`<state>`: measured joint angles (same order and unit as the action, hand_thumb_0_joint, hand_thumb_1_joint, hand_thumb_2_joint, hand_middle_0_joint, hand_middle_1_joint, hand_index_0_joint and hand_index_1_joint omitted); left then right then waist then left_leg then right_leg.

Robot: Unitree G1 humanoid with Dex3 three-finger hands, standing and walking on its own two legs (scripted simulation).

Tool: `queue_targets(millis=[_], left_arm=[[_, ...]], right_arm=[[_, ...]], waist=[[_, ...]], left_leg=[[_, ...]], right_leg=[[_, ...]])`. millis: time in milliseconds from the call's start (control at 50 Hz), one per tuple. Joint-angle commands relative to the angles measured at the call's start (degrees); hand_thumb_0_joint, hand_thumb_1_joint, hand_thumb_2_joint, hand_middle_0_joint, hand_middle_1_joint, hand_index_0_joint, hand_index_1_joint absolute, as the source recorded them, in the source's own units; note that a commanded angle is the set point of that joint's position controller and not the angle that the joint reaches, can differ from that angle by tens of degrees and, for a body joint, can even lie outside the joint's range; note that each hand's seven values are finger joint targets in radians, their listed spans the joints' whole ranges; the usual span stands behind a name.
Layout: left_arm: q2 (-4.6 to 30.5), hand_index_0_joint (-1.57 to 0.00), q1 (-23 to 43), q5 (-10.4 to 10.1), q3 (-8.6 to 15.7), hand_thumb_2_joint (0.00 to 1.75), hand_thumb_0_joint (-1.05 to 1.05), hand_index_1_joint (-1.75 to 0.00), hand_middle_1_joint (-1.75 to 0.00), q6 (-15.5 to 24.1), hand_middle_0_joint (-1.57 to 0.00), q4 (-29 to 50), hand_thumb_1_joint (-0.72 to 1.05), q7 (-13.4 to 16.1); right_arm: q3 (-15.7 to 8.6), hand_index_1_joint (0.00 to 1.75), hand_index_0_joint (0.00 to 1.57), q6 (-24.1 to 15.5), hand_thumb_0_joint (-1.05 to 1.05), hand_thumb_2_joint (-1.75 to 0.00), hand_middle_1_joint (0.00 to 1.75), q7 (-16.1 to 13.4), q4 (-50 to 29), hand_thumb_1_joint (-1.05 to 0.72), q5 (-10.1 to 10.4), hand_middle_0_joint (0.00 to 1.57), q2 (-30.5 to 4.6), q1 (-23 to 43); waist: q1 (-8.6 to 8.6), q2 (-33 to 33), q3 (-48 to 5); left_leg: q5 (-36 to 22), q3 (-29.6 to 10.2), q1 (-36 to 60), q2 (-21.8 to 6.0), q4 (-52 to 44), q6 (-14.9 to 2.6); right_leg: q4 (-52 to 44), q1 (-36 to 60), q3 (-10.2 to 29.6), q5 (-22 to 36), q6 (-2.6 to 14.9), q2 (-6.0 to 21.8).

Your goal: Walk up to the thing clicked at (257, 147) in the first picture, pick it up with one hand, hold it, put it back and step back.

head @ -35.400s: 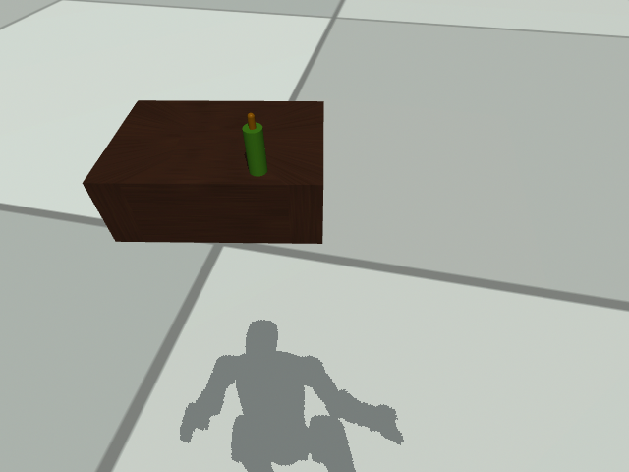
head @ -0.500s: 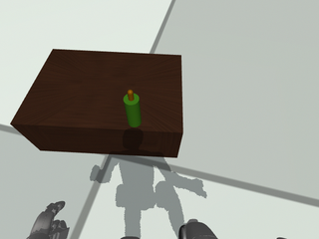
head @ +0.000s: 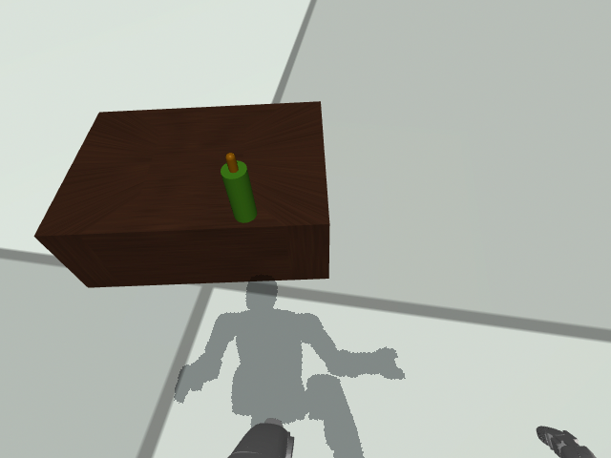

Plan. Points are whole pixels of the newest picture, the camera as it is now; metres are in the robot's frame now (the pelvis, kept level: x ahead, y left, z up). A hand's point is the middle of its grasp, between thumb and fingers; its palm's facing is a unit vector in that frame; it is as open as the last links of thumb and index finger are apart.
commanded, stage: step back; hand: left
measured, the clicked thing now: (238, 186) +0.83 +0.27 -0.30
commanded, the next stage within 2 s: stand in 1.60 s
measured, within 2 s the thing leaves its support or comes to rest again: neither
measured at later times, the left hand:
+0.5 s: hand out of the picture -0.07 +0.24 -0.15, palm faces +0.08 -0.94 -0.34, open 7.4 cm
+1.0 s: hand out of the picture -0.19 +0.24 -0.14, palm faces +0.10 -0.91 -0.41, open 7.4 cm
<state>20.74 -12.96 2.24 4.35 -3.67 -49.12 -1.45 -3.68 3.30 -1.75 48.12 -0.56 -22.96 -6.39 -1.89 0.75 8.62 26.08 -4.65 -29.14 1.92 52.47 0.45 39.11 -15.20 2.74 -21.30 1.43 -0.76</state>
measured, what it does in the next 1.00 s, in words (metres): walks backwards: left foot, then right foot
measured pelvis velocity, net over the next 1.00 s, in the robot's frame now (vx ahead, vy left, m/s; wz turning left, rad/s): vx -0.23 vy -0.05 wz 0.10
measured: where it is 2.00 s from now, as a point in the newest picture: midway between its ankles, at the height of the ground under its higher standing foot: outside the picture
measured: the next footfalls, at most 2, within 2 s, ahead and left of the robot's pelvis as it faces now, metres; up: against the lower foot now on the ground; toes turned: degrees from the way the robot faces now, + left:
left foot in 0.26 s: -0.08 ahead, +0.10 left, +0.00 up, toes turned +5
right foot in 0.60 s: -0.19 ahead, -0.19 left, +0.00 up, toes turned +5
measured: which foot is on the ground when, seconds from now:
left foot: up 0.00-0.24, down 0.26-0.64, up 0.66-0.86, down 0.88-1.00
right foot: down 0.00-0.28, up 0.30-0.58, down 0.60-0.92, up 0.94-1.00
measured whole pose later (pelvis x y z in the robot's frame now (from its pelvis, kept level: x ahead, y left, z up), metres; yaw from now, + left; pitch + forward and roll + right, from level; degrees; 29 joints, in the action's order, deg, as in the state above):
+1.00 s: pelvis -0.23 -0.05 +0.01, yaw +6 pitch -2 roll +1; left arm 23.1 -12.0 1.4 3.8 -0.7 -55.2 -0.1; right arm -3.2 -1.1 1.1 56.4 -1.9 -19.9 -14.3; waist -0.4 -0.9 3.8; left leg 18.1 -2.2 -12.8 2.1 32.8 -1.1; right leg 48.7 -18.5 1.1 -29.2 0.9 1.8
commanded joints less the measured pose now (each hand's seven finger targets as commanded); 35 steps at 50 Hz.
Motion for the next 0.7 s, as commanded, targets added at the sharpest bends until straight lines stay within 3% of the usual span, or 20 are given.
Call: queue_targets(millis=[0, 60, 120, 160, 220, 240, 260, 280, 300, 340, 360, 400, 500, 560, 580, 600, 620, 640, 660, 680], left_arm=[[14.2, -0.2, 10.6, 0.4, 4.2, 0.9, 0.0, -0.3, -0.3, 2.3, -0.2, 8.3, 0.9, 2.1], [13.7, -0.2, 6.3, 0.7, 4.4, 0.9, 0.0, -0.3, -0.3, 2.0, -0.2, 8.7, 0.9, 2.3], [13.2, -0.2, 3.4, 0.9, 4.4, 0.9, 0.0, -0.3, -0.3, 1.6, -0.2, 9.0, 0.9, 3.1], [13.4, -0.2, 2.7, 0.4, 4.1, 0.9, 0.0, -0.3, -0.3, 1.2, -0.2, 9.2, 0.9, 3.3], [13.5, -0.2, 4.8, -0.6, 3.3, 0.9, 0.0, -0.3, -0.3, 0.0, -0.2, 10.3, 0.9, 2.6], [11.7, -0.2, 4.3, -0.7, 2.5, 0.9, 0.0, -0.3, -0.3, -0.2, -0.2, 11.0, 0.9, 2.4], [9.5, -0.2, 4.6, -1.2, 2.0, 0.9, 0.0, -0.3, -0.3, -0.1, -0.2, 11.5, 0.9, 2.1], [12.2, -0.2, 9.5, -1.0, 3.1, 0.9, 0.0, -0.3, -0.3, -0.3, -0.2, 12.1, 0.9, 2.9], [14.1, -0.2, 10.4, -0.6, 3.7, 0.9, 0.0, -0.3, -0.3, -0.5, -0.2, 11.5, 0.9, 3.0], [12.6, -0.2, 6.5, -1.4, 3.5, 0.9, 0.0, -0.3, -0.3, -0.6, -0.2, 8.7, 0.9, 2.4], [12.4, -0.2, 3.7, -1.6, 3.4, 0.9, 0.0, -0.3, -0.3, -0.6, -0.2, 7.8, 0.9, 2.3], [12.5, -0.2, 3.1, -1.1, 3.7, 0.9, 0.0, -0.3, -0.3, -0.5, -0.2, 6.9, 0.9, 2.1], [11.1, -0.2, 3.0, -0.9, 2.2, 0.9, 0.0, -0.3, -0.3, 2.9, -0.2, 5.4, 0.9, 1.7], [10.7, -0.2, -4.6, -0.5, 2.4, 0.9, 0.0, -0.3, -0.3, 4.5, -0.2, -0.5, 0.9, 2.2], [13.4, -0.2, -5.3, 0.2, 3.4, 0.9, 0.0, -0.3, -0.3, 4.9, -0.2, -1.8, 0.9, 2.3], [17.7, -0.2, -4.7, 0.9, 4.4, 0.9, 0.0, -0.3, -0.3, 5.4, -0.2, -0.7, 0.9, 2.4], [21.0, -0.2, 0.5, 0.7, 5.0, 0.9, 0.0, -0.3, -0.3, 5.2, -0.2, 1.3, 0.9, 2.4], [22.9, -0.2, 5.7, 0.9, 4.9, 0.9, 0.0, -0.3, -0.3, 5.0, -0.2, 2.3, 0.9, 2.5], [20.0, -0.2, 8.9, 0.7, 4.2, 0.9, 0.0, -0.3, -0.3, 5.4, -0.2, 2.9, 0.9, 2.5], [17.5, -0.2, 8.8, 0.6, 3.4, 0.9, 0.0, -0.3, -0.3, 5.7, -0.2, 2.6, 0.9, 2.5]], right_arm=[[-2.3, 0.3, 0.2, -1.9, 0.0, -0.9, 0.3, -0.4, -2.5, -0.9, 0.7, 0.2, -10.3, -4.3], [-1.6, 0.3, 0.2, -2.6, 0.0, -0.9, 0.3, -1.0, -2.9, -0.9, 0.2, 0.2, -9.3, -5.1], [-1.1, 0.3, 0.2, -3.4, 0.0, -0.9, 0.3, -1.2, -3.9, -0.9, -0.3, 0.2, -8.1, -4.5], [-1.3, 0.3, 0.2, -3.7, 0.0, -0.9, 0.3, -1.1, -3.6, -0.9, -0.8, 0.2, -7.9, -5.9], [-2.2, 0.3, 0.2, -3.9, 0.0, -0.9, 0.3, -0.7, -0.9, -0.9, -0.9, 0.2, -8.8, -10.9], [-3.1, 0.3, 0.2, -3.7, 0.0, -0.9, 0.3, -0.8, -1.0, -0.9, -1.6, 0.2, -11.7, -10.7], [-4.1, 0.3, 0.2, -3.5, 0.0, -0.9, 0.3, -0.6, -1.7, -0.9, -2.1, 0.2, -17.1, -8.8], [-4.7, 0.3, 0.2, -3.3, 0.0, -0.9, 0.3, -0.4, -3.2, -0.9, -2.0, 0.2, -21.8, -6.4], [-4.8, 0.3, 0.2, -3.8, 0.0, -0.9, 0.3, -1.0, -3.7, -0.9, -2.1, 0.2, -20.7, -2.9], [-2.8, 0.3, 0.2, -4.0, 0.0, -0.9, 0.3, -1.1, -4.3, -0.9, -2.5, 0.2, -14.7, 0.0], [-2.4, 0.3, 0.2, -3.9, 0.0, -0.9, 0.3, -1.3, -4.7, -0.9, -2.1, 0.2, -13.3, 1.0], [-2.5, 0.3, 0.2, -3.8, 0.0, -0.9, 0.3, -0.8, -4.2, -0.9, -1.8, 0.2, -12.7, -0.6], [-3.1, 0.3, 0.2, -3.1, 0.0, -0.9, 0.3, 0.2, -3.5, -0.9, -1.9, 0.2, -12.9, -3.2], [-3.0, 0.3, 0.2, -1.5, 0.0, -0.9, 0.3, 0.9, -3.2, -0.9, -1.7, 0.2, -13.7, -1.1], [-2.2, 0.3, 0.2, -1.3, 0.0, -0.9, 0.3, 1.0, -3.3, -0.9, -1.5, 0.2, -10.5, -1.8], [-1.0, 0.3, 0.2, -1.6, 0.0, -0.9, 0.3, 1.1, -4.8, -0.9, -1.0, 0.2, -7.1, -1.9], [-1.5, 0.3, 0.2, -1.7, 0.0, -0.9, 0.3, 0.5, -5.0, -0.9, -1.2, 0.2, -8.4, 0.9], [-2.8, 0.3, 0.2, -1.6, 0.0, -0.9, 0.3, 0.3, -3.4, -0.9, -1.2, 0.2, -11.5, 1.9], [-3.2, 0.3, 0.2, -1.8, 0.0, -0.9, 0.3, 0.8, -2.2, -0.9, -0.6, 0.2, -12.5, 1.1], [-2.9, 0.3, 0.2, -2.1, 0.0, -0.9, 0.3, 1.1, -1.1, -0.9, -0.3, 0.2, -11.9, 1.1]], waist=[[3.72, -8.6, -4.3], [0.93, -9.7, -6.7], [-1.01, -13.1, -10.4], [-1.06, -13.9, -12.8], [1.29, -8.8, -14.9], [1.0, -3.1, -14.9], [0.68, 11.0, -13.4], [4.1, 13.6, -11.3], [3.37, 11.6, -8.4], [0.25, 5.1, -9.0], [-1.25, 4.4, -9.1], [-0.33, 4.9, -8.0], [3.2, 12.1, -12.3], [0.34, 9.7, -13.7], [0.16, 3.8, -13.2], [0.19, -8.9, -11.3], [-0.93, -7.8, -9.1], [-0.8, -11.0, -4.5], [1.49, -8.0, -1.4], [1.79, -5.3, -0.6]], left_leg=[[-0.4, -3.7, 2.8, 5.5, 16.7, -0.3], [1.1, -1.4, 1.6, 4.7, 12.7, 0.75], [4.8, 0.9, -1.1, 1.2, -2.4, 1.12], [3.3, 2.7, 3.0, -0.9, -12.1, 0.34], [-17.0, 4.7, 14.8, -0.3, -30.8, -0.94], [-21.6, -4.3, 20.4, -6.7, -30.3, -3.4], [-30.1, -20.5, 22.9, -18.9, -31.7, -9.45], [-32.3, -27.1, 12.0, -27.1, -33.4, -18.17], [-31.3, -28.2, 6.3, -28.7, -34.0, -19.47], [-39.9, -11.7, 11.8, -18.2, -28.9, -14.74], [-40.5, -7.5, 14.0, -16.1, -27.3, -12.8], [-36.1, -6.8, 14.4, -15.1, -27.4, -12.46], [-18.8, -5.1, 24.2, -14.4, -25.2, -12.89], [-13.1, -1.5, 16.3, -11.9, -18.3, -9.75], [-10.1, 0.2, 8.4, -9.1, -11.2, -7.05], [2.0, 1.9, -4.5, -2.4, -4.7, -3.1], [6.3, -3.2, -1.0, -2.4, -2.2, -0.57], [5.6, -4.7, 5.7, -3.3, 2.9, -0.01], [2.0, -5.3, 7.3, -3.6, 4.4, -0.18], [-0.4, -4.2, 6.6, -1.5, 3.2, -0.28]], right_leg=[[-16.8, -7.6, 8.4, 19.4, 8.84, 12.4], [-13.6, 0.1, 6.3, 23.2, 8.76, 11.0], [-9.5, 14.4, 7.9, 33.7, 10.44, 14.0], [-6.0, 16.2, 8.4, 38.3, 10.02, 15.2], [0.5, 9.4, 5.6, 30.0, 6.05, 11.7], [3.1, -0.5, 4.7, 18.7, 3.37, 8.8], [13.1, -12.3, -1.5, -2.0, 0.28, -0.1], [23.5, -10.2, 2.6, -16.8, -1.01, -2.0], [31.2, -7.8, 7.7, -15.8, -0.94, -0.3], [35.7, -10.5, 9.7, -10.2, -0.65, -4.4], [36.0, -13.0, 8.8, -8.2, -0.69, -4.9], [35.0, -12.5, 7.1, -7.4, -1.75, -5.2], [1.3, -6.8, 0.0, -7.8, -2.72, 0.5], [-19.9, 6.4, -4.3, 3.3, -0.88, -1.9], [-19.0, 11.4, 3.9, 3.5, 0.53, 1.2], [-20.5, 12.8, 21.4, -1.2, 3.85, 11.2], [-22.5, -1.1, 27.8, -10.8, 10.91, 21.2], [-25.3, -14.0, 31.5, -18.5, 13.53, 23.7], [-24.0, -15.6, 25.7, -15.8, 11.8, 20.7], [-21.4, -12.5, 18.3, -6.8, 9.92, 16.6]])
